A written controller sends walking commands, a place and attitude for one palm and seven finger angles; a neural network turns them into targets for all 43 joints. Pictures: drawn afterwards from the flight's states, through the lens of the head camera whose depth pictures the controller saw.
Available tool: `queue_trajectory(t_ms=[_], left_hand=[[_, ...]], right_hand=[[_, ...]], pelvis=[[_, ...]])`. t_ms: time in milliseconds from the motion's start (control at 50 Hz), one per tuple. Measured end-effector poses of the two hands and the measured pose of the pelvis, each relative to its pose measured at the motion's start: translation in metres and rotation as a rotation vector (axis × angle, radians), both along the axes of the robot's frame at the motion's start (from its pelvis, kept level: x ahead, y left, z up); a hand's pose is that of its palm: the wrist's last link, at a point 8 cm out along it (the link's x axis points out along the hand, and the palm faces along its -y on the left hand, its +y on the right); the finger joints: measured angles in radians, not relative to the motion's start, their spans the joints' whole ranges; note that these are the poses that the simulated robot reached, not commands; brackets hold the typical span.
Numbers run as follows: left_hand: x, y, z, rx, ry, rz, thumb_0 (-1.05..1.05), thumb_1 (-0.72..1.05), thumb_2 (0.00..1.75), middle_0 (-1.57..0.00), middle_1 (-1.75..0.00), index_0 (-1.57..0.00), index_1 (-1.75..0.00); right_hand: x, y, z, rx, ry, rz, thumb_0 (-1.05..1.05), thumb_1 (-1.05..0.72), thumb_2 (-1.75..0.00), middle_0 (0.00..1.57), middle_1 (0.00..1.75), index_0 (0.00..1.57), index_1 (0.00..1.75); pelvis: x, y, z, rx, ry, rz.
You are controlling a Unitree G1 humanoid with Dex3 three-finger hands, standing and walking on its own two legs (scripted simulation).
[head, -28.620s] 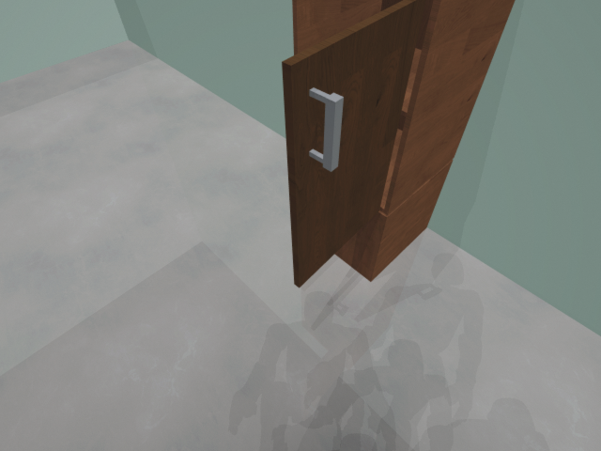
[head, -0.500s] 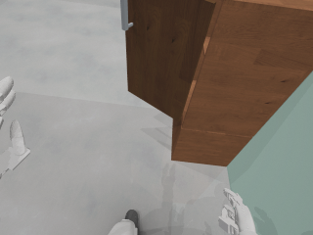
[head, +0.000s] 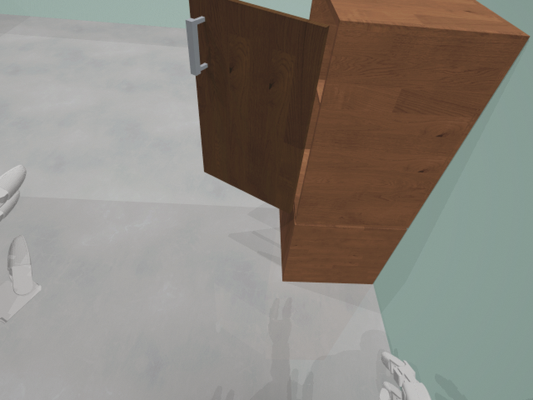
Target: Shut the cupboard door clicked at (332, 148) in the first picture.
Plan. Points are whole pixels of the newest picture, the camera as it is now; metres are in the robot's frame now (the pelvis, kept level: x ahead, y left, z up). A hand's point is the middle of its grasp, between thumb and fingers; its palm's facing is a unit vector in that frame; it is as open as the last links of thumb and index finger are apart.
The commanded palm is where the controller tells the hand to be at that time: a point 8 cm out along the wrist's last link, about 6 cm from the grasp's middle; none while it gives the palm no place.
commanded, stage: stop stepping back and stand still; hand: left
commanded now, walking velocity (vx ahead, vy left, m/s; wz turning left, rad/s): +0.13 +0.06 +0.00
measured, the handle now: (198, 46) +0.90 +0.21 +0.13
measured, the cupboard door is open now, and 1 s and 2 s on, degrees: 59 59 59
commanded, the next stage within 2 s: let the arm hang, fingers relaxed in 0.12 s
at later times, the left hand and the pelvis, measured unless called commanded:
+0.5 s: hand out of the picture +0.11 +0.18 -0.16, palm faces +0.04 -0.99 -0.11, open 7.1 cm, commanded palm none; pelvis +0.00 +0.02 -0.02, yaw +4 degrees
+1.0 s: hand out of the picture -0.03 +0.23 -0.17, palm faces +0.09 -0.98 -0.20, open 7.4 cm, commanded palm none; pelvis +0.00 +0.06 +0.01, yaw +3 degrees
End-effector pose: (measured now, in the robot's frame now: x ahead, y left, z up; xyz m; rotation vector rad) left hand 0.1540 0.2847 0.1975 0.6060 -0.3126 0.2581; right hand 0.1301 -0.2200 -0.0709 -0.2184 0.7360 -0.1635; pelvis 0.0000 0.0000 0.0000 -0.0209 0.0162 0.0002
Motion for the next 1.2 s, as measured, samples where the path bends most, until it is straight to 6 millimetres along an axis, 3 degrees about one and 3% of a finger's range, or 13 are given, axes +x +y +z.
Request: queue_trajectory(t_ms=[60,120,180,240,300,340,420,480,600,720,840,980,1200], left_hand=[[-0.013,0.014,0.010,0.029,-0.023,0.073,0.02,0.88,0.90,-0.22,-0.30,-0.21,-0.30],[-0.015,0.036,0.004,-0.031,-0.058,0.192,0.01,0.88,0.90,-0.22,-0.30,-0.21,-0.30],[-0.004,0.052,-0.015,-0.148,-0.072,0.280,0.01,0.89,0.90,-0.21,-0.30,-0.21,-0.30],[0.019,0.054,-0.043,-0.226,-0.034,0.267,0.01,0.89,0.90,-0.21,-0.30,-0.20,-0.30],[0.048,0.049,-0.125,-0.296,0.331,0.216,0.01,0.90,0.90,-0.20,-0.30,-0.19,-0.30],[0.048,0.032,-0.191,-0.351,0.634,0.196,0.01,0.90,0.90,-0.20,-0.30,-0.19,-0.29],[0.000,-0.024,-0.292,-0.453,1.101,0.137,0.01,0.91,0.90,-0.20,-0.30,-0.19,-0.29],[-0.053,-0.058,-0.332,-0.574,1.294,0.144,0.01,0.92,0.90,-0.20,-0.30,-0.20,-0.29],[-0.088,-0.033,-0.339,-0.648,1.321,0.293,-0.07,0.98,0.90,-0.21,-0.30,-0.21,-0.30],[-0.128,-0.006,-0.339,-0.613,1.469,0.397,-0.03,0.94,0.90,-0.21,-0.30,-0.20,-0.30],[-0.162,0.005,-0.335,-0.609,1.546,0.453,0.00,0.92,0.90,-0.20,-0.30,-0.20,-0.29],[-0.191,-0.003,-0.336,-0.635,1.613,0.468,0.01,0.91,0.90,-0.20,-0.30,-0.19,-0.29],[-0.209,-0.028,-0.343,-0.687,1.672,0.436,0.01,0.91,0.90,-0.20,-0.30,-0.20,-0.29]], right_hand=[[0.004,-0.002,-0.008,0.014,0.029,0.005,0.01,-0.90,-0.89,0.21,0.30,0.20,0.30],[0.008,-0.005,-0.010,0.012,0.044,0.002,0.01,-0.90,-0.89,0.21,0.30,0.20,0.30],[0.015,-0.007,-0.014,-0.015,0.046,0.011,0.01,-0.91,-0.89,0.21,0.30,0.20,0.30],[0.028,-0.007,-0.020,-0.050,0.041,0.044,0.01,-0.91,-0.89,0.21,0.30,0.20,0.30],[0.036,-0.004,-0.033,-0.038,0.080,0.075,0.01,-0.91,-0.89,0.21,0.30,0.20,0.30],[0.032,0.000,-0.039,-0.027,0.100,0.074,0.01,-0.91,-0.89,0.21,0.30,0.20,0.30],[0.006,0.007,-0.050,0.006,0.173,0.057,0.01,-0.91,-0.89,0.21,0.30,0.20,0.30],[-0.023,0.009,-0.060,0.029,0.297,0.025,0.01,-0.91,-0.89,0.21,0.30,0.20,0.30],[-0.082,0.017,-0.067,0.020,0.561,-0.001,0.01,-0.91,-0.89,0.21,0.30,0.20,0.30],[-0.113,0.035,-0.064,0.049,0.628,-0.046,0.01,-0.91,-0.89,0.20,0.30,0.20,0.30],[-0.120,0.052,-0.068,0.082,0.631,-0.050,0.01,-0.91,-0.89,0.20,0.30,0.20,0.30],[-0.122,0.059,-0.069,0.090,0.628,-0.054,0.01,-0.92,-0.89,0.21,0.30,0.20,0.30],[-0.131,0.062,-0.068,0.091,0.637,-0.076,0.00,-0.91,-0.89,0.20,0.30,0.20,0.30]], pelvis=[[0.004,0.001,0.000,0.005,-0.006,-0.015],[0.012,0.005,0.002,0.025,-0.013,-0.027],[0.018,0.012,0.000,0.030,-0.029,-0.005],[0.024,0.024,-0.009,0.012,-0.034,0.026],[0.018,0.035,-0.018,0.022,-0.022,0.036],[0.012,0.037,-0.019,0.035,-0.020,0.033],[0.001,0.031,-0.020,0.054,-0.037,0.027],[0.000,0.025,-0.019,0.044,-0.050,0.049],[0.007,0.029,-0.010,-0.007,-0.026,0.088],[0.007,0.038,0.001,0.002,-0.034,0.070],[0.005,0.048,0.005,0.007,-0.047,0.059],[0.001,0.055,0.006,0.014,-0.049,0.050],[-0.001,0.057,0.006,0.016,-0.051,0.042]])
